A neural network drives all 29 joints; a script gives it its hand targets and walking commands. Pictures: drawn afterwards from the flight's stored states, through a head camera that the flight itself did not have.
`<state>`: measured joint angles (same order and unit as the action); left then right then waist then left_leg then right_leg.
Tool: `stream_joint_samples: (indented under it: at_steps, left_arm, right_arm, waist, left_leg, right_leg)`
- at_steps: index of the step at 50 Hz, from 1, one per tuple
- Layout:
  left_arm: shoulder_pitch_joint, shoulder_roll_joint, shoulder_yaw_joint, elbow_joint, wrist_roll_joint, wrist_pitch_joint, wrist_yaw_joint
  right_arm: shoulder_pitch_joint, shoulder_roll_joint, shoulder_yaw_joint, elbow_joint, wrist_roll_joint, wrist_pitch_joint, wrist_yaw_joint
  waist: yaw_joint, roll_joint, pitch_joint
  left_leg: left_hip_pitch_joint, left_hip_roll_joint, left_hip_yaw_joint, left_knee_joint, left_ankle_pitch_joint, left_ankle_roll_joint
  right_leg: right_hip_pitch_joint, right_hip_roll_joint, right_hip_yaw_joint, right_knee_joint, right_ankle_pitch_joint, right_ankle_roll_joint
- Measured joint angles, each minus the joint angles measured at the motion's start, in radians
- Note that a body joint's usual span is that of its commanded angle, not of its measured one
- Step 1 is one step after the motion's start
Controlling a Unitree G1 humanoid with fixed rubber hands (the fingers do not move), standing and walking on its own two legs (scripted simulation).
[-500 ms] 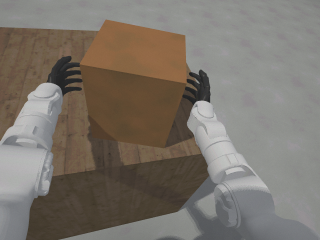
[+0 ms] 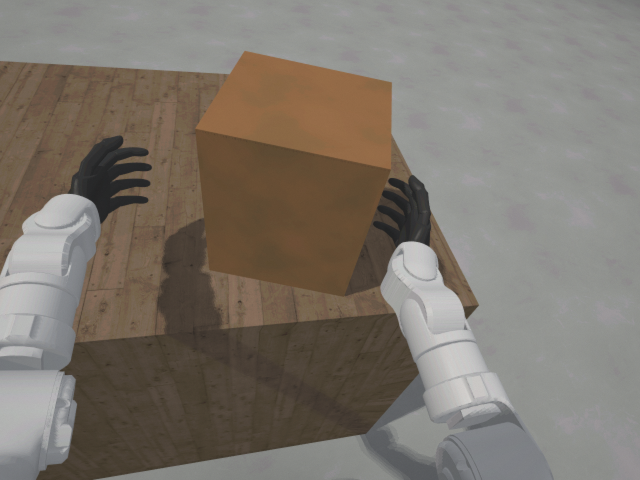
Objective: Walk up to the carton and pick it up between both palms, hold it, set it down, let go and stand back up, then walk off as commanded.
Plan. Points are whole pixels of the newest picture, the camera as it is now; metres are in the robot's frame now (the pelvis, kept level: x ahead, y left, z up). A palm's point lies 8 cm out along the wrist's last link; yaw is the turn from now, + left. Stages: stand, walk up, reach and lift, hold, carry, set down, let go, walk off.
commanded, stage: set down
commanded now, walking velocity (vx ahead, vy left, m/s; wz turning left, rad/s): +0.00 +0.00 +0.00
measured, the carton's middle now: (296, 180) +0.50 +0.00 +0.10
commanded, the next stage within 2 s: none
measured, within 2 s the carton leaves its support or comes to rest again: neither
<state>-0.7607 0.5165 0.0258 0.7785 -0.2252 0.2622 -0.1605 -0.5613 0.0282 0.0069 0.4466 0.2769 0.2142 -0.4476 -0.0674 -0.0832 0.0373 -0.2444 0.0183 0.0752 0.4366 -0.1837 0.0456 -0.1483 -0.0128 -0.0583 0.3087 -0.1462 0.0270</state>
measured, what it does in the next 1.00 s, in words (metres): stands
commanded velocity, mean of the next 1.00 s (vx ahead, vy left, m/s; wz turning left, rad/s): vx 0.00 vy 0.00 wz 0.00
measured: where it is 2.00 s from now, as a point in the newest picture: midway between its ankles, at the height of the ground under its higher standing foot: outside the picture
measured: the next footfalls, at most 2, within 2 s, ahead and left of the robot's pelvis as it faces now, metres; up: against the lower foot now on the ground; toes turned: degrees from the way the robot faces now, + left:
none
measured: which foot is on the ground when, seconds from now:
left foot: down 0.00-1.00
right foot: down 0.00-1.00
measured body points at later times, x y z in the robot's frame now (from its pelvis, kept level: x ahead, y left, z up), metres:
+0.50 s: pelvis +0.02 +0.00 +0.00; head +0.02 +0.05 +0.45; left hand +0.36 +0.27 +0.11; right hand +0.32 -0.14 +0.11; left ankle +0.03 +0.08 -0.74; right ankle +0.01 -0.14 -0.74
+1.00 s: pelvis +0.02 +0.00 +0.00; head +0.03 +0.05 +0.45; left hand +0.28 +0.28 +0.09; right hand +0.24 -0.14 +0.11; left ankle +0.03 +0.08 -0.74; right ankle +0.01 -0.14 -0.74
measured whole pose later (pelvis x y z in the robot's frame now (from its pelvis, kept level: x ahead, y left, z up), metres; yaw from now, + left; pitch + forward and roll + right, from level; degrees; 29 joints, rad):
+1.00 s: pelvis +0.02 +0.00 +0.00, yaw -2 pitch -7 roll -2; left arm 0.10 0.57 0.17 -0.26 -0.29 0.46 -0.21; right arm 0.32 -0.03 0.13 -0.55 0.26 0.48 -0.41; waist 0.06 -0.06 0.14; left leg -0.07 0.02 0.10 0.42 -0.23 0.04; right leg 0.01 -0.01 -0.03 0.30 -0.18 0.03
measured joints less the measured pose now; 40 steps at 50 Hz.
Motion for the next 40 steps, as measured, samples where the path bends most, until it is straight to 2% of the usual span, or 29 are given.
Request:
stream_joint_samples:
  at_steps: [12,17,27,33,40]
  left_arm:
    - [0.233,0.009,0.057,-0.376,0.021,0.161,-0.039]
    - [0.345,0.015,0.071,-0.495,0.006,0.186,-0.039]
    - [0.516,0.037,0.093,-0.718,-0.024,0.224,-0.047]
    - [0.589,0.042,0.108,-0.799,-0.033,0.241,-0.056]
    - [0.722,0.031,0.137,-0.928,-0.038,0.237,-0.061]
  right_arm:
    - [0.229,-0.023,0.036,-0.292,0.004,0.097,0.01]
    - [0.342,-0.034,0.05,-0.423,0.005,0.138,0.015]
    - [0.514,-0.039,0.078,-0.624,0.015,0.201,0.022]
    - [0.6,-0.055,0.084,-0.723,0.009,0.235,0.022]
    - [0.756,-0.06,0.109,-0.867,0.001,0.242,0.03]
  waist:
    - [0.041,0.003,0.056]
    - [0.06,0.005,0.064]
    - [0.072,0.012,0.075]
    - [0.075,0.021,0.08]
    - [0.097,0.025,0.097]
  left_leg:
    - [0.116,-0.003,0.01,-0.018,-0.023,-0.001]
    - [0.135,-0.002,0.016,-0.016,-0.034,-0.001]
    - [0.156,-0.005,0.015,-0.012,-0.047,-0.002]
    - [0.165,-0.007,0.014,-0.01,-0.052,0.0]
    - [0.18,-0.005,0.025,-0.02,-0.05,0.0]
  right_leg:
    - [0.116,-0.002,0.01,-0.028,-0.013,0.004]
    - [0.13,-0.002,0.017,-0.021,-0.024,0.004]
    - [0.151,-0.004,0.017,-0.017,-0.037,0.005]
    - [0.161,-0.006,0.018,-0.017,-0.041,0.006]
    - [0.169,-0.004,0.031,-0.024,-0.036,0.006]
